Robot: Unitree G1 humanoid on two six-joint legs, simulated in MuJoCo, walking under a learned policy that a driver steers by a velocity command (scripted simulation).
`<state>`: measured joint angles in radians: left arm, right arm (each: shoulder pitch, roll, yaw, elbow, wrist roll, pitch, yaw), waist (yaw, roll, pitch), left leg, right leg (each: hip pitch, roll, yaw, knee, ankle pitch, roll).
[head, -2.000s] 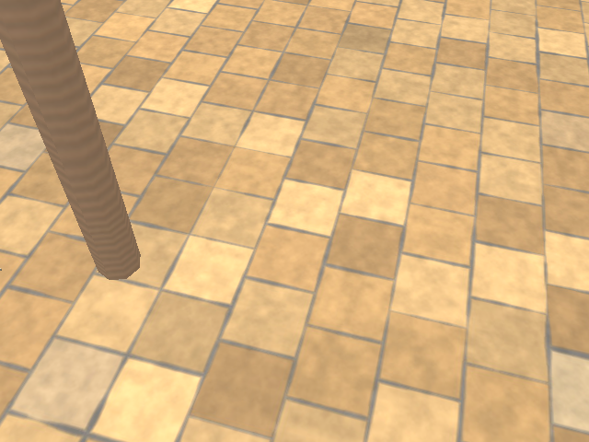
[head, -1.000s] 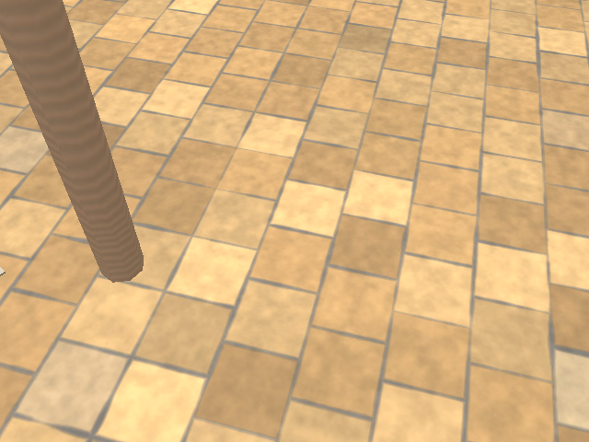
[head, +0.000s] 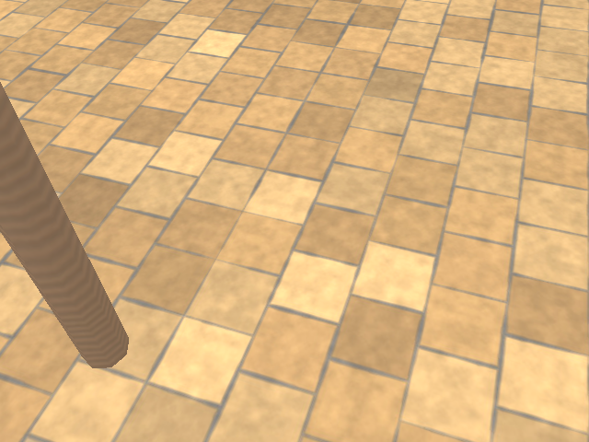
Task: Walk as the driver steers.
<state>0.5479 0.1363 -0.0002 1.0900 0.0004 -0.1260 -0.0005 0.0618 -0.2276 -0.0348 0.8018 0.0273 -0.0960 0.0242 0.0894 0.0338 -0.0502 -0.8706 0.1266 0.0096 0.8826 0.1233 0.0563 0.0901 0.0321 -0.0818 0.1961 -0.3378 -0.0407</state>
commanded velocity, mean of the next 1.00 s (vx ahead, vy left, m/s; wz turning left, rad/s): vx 0.98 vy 0.00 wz -0.40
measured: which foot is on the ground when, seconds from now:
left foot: up 0.00-0.16, down 0.18-0.70, up 0.72-1.00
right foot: down 0.00-0.20, up 0.22-0.66, down 0.68-1.00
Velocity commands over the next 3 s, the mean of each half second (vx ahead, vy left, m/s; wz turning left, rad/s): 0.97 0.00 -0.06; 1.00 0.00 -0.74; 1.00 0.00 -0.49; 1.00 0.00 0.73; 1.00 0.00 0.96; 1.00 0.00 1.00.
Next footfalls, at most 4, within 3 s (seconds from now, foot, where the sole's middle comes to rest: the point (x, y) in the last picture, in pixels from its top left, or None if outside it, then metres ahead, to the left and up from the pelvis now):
0.18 left None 0.40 0.12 -0.77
0.68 right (396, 319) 0.86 -0.12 -0.77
1.12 left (382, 198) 1.30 -0.09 -0.77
1.58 right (531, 180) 1.41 -0.57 -0.77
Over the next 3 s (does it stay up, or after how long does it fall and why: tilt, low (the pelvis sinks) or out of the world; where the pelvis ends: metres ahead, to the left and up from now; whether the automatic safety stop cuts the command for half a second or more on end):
stays up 2.45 -0.44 -0.05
